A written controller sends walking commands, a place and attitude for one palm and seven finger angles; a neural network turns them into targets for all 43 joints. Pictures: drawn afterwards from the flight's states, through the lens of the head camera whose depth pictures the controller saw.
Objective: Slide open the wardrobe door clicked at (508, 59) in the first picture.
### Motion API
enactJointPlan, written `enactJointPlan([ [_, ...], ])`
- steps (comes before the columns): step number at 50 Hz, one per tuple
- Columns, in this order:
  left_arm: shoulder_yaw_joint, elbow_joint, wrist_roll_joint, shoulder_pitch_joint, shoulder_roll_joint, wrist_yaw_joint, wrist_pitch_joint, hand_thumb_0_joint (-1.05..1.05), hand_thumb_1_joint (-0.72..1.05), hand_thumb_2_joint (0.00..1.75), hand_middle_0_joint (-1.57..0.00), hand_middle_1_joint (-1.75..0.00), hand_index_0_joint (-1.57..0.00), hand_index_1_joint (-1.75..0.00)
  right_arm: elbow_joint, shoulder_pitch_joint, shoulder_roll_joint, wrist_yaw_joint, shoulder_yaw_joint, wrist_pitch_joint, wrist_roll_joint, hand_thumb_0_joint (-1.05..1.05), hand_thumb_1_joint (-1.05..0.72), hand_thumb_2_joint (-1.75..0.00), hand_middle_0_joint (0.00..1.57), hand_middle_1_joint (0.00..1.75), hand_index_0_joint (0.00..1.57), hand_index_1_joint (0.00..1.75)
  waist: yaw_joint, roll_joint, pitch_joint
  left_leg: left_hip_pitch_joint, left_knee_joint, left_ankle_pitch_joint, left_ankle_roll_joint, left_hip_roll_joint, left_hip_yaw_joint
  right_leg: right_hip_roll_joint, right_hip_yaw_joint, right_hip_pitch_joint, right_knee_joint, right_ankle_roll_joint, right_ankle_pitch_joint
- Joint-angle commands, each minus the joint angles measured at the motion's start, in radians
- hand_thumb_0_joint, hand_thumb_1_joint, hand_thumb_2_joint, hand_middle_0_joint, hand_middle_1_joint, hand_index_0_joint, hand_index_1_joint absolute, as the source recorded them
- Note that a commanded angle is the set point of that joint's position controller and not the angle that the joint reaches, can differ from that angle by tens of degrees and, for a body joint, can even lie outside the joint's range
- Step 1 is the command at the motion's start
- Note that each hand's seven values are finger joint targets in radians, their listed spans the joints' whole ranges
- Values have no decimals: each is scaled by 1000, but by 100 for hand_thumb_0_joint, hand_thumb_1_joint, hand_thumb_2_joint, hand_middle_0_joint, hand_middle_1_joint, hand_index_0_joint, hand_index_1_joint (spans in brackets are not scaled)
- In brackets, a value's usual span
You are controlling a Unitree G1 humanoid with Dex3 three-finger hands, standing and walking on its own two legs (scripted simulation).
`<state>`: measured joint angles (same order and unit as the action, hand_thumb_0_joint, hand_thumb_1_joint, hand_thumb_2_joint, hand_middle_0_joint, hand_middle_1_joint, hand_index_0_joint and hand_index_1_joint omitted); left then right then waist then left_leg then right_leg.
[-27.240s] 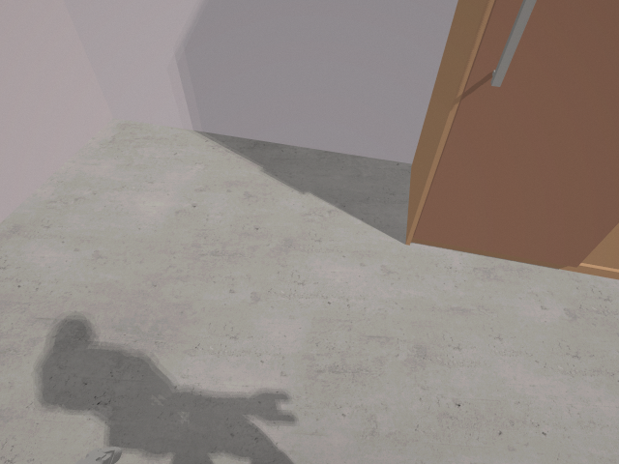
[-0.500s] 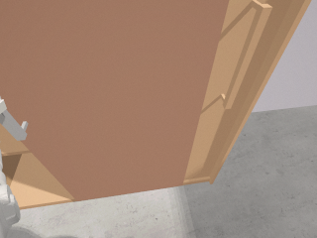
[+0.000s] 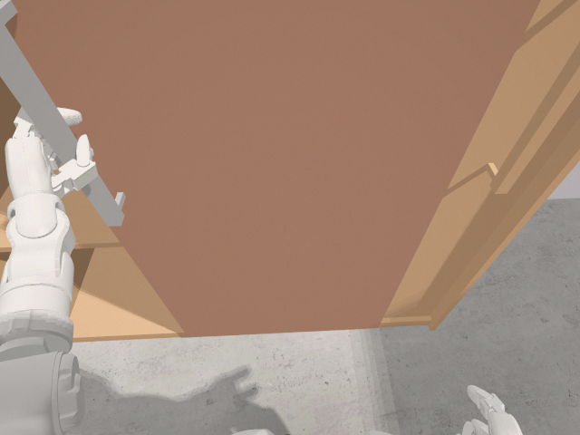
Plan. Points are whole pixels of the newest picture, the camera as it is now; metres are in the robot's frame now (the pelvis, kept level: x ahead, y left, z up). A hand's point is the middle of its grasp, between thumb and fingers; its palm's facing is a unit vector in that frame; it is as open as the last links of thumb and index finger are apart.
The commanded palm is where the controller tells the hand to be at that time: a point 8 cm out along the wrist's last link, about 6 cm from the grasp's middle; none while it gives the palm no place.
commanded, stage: stop walking and hold the door there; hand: left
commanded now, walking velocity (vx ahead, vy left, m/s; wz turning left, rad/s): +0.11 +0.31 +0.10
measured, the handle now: (71, 136) +0.44 +0.34 +0.17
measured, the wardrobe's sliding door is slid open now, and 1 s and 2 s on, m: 0.43 0.43 0.43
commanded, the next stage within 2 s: loosen the grip on the handle in 1.26 s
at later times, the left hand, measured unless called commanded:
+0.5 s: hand (83, 168) +0.40 +0.31 +0.15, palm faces +0.23 -0.96 -0.12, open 5.8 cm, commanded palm +0.37 +0.33 +0.14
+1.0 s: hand (81, 169) +0.39 +0.31 +0.15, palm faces +0.16 -0.98 -0.09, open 6.1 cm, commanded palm +0.37 +0.32 +0.14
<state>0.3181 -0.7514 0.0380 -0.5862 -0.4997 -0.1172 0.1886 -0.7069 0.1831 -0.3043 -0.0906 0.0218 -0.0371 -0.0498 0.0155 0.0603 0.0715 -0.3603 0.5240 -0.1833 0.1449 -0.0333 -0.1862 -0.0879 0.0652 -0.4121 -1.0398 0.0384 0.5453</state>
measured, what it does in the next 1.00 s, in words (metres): steps to the left: right foot, then left foot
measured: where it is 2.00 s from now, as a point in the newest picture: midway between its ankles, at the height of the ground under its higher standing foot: outside the picture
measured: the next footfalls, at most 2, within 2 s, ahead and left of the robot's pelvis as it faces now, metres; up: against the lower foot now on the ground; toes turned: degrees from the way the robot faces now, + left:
right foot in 0.16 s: -0.04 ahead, -0.11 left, +0.00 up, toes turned -11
left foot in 0.38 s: +0.08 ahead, +0.30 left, +0.00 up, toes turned +10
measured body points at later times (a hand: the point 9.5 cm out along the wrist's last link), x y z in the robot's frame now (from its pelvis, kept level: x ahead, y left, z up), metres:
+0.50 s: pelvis -0.02 +0.12 -0.02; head +0.09 +0.13 +0.42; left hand +0.38 +0.36 +0.16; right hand +0.15 -0.09 -0.15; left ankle +0.04 +0.29 -0.73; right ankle -0.05 -0.01 -0.68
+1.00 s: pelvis -0.02 +0.15 +0.01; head +0.06 +0.16 +0.45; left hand +0.38 +0.36 +0.16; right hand +0.18 -0.06 -0.10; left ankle -0.03 +0.26 -0.73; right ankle -0.02 +0.02 -0.71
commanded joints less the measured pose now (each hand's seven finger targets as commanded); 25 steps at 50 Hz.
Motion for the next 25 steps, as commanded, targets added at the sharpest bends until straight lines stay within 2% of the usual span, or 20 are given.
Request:
enactJointPlan([
  [1, -55, 281, -12, -360, -171, 11, 42, 0, 90, 90, -45, -140, -45, -140, 106, -17, -132, -1, 34, -59, 0, 0, -90, -90, 20, 30, 20, 30, -18, 92, -344, 279, -220, 286, -78, 253, 219, 22, 65, 37, -24, -5, 11],
  [3, -32, 292, -5, -359, -195, 8, 34, 0, 90, 90, -45, -140, -45, -140, 126, -37, -121, 8, 28, -71, 13, 0, -90, -90, 20, 30, 20, 30, 2, 131, -345, 266, -261, 294, -173, 209, 174, 40, 121, 137, 136, -10, 15],
  [4, -40, 307, 1, -364, -182, 8, 30, 0, 90, 90, -45, -140, -45, -140, 134, -50, -113, 22, 31, -77, 18, 0, -90, -90, 20, 30, 20, 30, 21, 174, -370, 249, -273, 354, -268, 166, 115, 59, 177, 239, 268, -25, 37],
  [5, -65, 341, 12, -349, -141, 7, 28, 0, 90, 90, -45, -140, -45, -140, 162, -91, -98, 44, 29, -87, 23, 0, -90, -90, 20, 30, 20, 30, 61, 194, -360, 114, -158, 406, -342, 124, 76, 50, 196, 419, 463, -59, 9],
  [6, -17, 338, 1, -322, -194, 0, 36, 0, 90, 90, -45, -140, -45, -140, 153, -78, -110, 67, 40, -84, 20, 0, -90, -90, 20, 30, 20, 30, 101, -5, -350, 12, 261, 212, -370, 32, 72, -140, 69, 481, 766, -149, -186],
  [7, -13, 328, -25, -318, -226, 5, 54, 0, 90, 90, -45, -140, -45, -140, 138, 14, -144, 67, 32, -61, 2, 0, -90, -90, 20, 30, 20, 30, 68, -464, -206, -357, 812, -395, -269, 38, 319, -573, -555, 467, 828, -311, -499],
  [8, 22, 219, 11, -324, -231, -12, 12, 0, 90, 90, -45, -140, -45, -140, 115, -55, -154, 58, 23, -63, 28, 0, -90, -90, 20, 30, 20, 30, 30, -269, -212, -395, 873, -401, -219, 49, 439, -640, -489, 403, 734, -286, -840],
  [9, -74, 407, -1, -435, -165, 0, 25, 0, 90, 90, -45, -140, -45, -140, 120, -42, -66, 73, -9, -73, 35, 0, -90, -90, 20, 30, 20, 30, -17, -237, -263, -431, 848, -344, -210, 119, 443, -562, -333, 512, 637, -231, -826],
  [10, 63, 409, 2, -462, -270, -2, 52, 0, 90, 90, -45, -140, -45, -140, 106, -16, -86, 63, 4, -73, 25, 0, -90, -90, 20, 30, 20, 30, -12, -276, -230, -473, 820, -310, -229, 93, 306, -453, -205, 539, 602, -176, -937],
  [11, 19, 435, -5, -462, -222, 4, 60, 0, 90, 90, -45, -140, -45, -140, 105, -65, -82, 53, 0, -69, 20, 0, -90, -90, 20, 30, 20, 30, 6, -287, -177, -431, 702, -313, -217, 110, 274, -408, -118, 512, 562, -128, -992],
  [14, 28, 510, -20, -433, -199, 10, 65, 0, 90, 90, -45, -140, -45, -140, 122, -132, -29, 20, -7, -63, 15, 0, -90, -90, 20, 30, 20, 30, 22, -278, -193, -130, 200, -274, -194, 61, 68, -325, 47, 419, 436, -62, -1123],
  [15, 10, 563, -21, -439, -172, 13, 66, 0, 90, 90, -45, -140, -45, -140, 124, -133, -28, 6, -4, -59, 19, 0, -90, -90, 20, 30, 20, 30, 4, -247, -258, 35, 76, -125, -201, -2, -23, -261, 110, 372, 354, -46, -1117],
  [16, -28, 636, -20, -469, -132, 18, 70, 0, 90, 90, -45, -140, -45, -140, 129, -126, -25, -7, 3, -54, 20, 0, -90, -90, 20, 30, 20, 30, -28, -171, -333, 258, -28, 90, -204, -13, -90, -216, 131, 257, 228, -23, -1000],
  [17, -95, 742, -8, -496, -55, 29, 86, 0, 90, 90, -45, -140, -45, -140, 145, -108, -44, -9, 18, -62, 16, 0, -90, -90, 20, 30, 20, 30, -46, 30, -439, 465, -30, 298, -167, 104, 21, -135, 125, 115, 31, -5, -627],
  [18, -178, 811, 16, -498, 52, 41, 97, 0, 90, 90, -45, -140, -45, -140, 168, -79, -87, -3, 33, -81, 6, 0, -90, -90, 20, 30, 20, 30, -58, 261, -496, 561, -6, 793, -27, 376, 392, -9, 57, -89, -222, 32, 62],
  [19, -226, 893, 9, -564, 105, 44, 113, 0, 90, 90, -45, -140, -45, -140, 155, -59, -72, 14, 30, -103, 5, 0, -90, -90, 20, 30, 20, 30, -58, 169, -543, 528, -20, 803, 29, 427, 474, 46, -37, -71, -305, 13, 174],
  [20, -285, 810, 9, -456, 224, 56, 95, 0, 90, 90, -45, -140, -45, -140, 134, -47, -65, 18, 47, -119, -3, 0, -90, -90, 20, 30, 20, 30, -70, 44, -461, 466, -33, 599, 49, 428, 452, 36, -65, -112, -268, 9, 89],
  [21, -209, 828, 12, -422, 130, 49, 73, 0, 90, 90, -45, -140, -45, -140, 121, -51, -75, 8, 51, -114, 4, 0, -90, -90, 20, 30, 20, 30, -55, 135, -468, 434, -32, 517, 69, 427, 460, 20, -70, -111, -231, 11, 63],
  [23, -223, 911, 0, -502, 117, 48, 51, 0, 90, 90, -45, -140, -45, -140, 120, -83, -42, 7, 31, -110, 12, 0, -90, -90, 20, 30, 20, 30, -42, 168, -446, 404, 19, 537, 45, 387, 352, 3, -69, -51, -23, 0, -1],
  [25, -272, 911, 12, -523, 164, 47, 36, 0, 90, 90, -45, -140, -45, -140, 132, -82, -32, 21, 14, -117, 18, 0, -90, -90, 20, 30, 20, 30, -48, 212, -449, 378, 36, 598, 16, 394, 340, 40, -47, 52, 159, -14, -47],
])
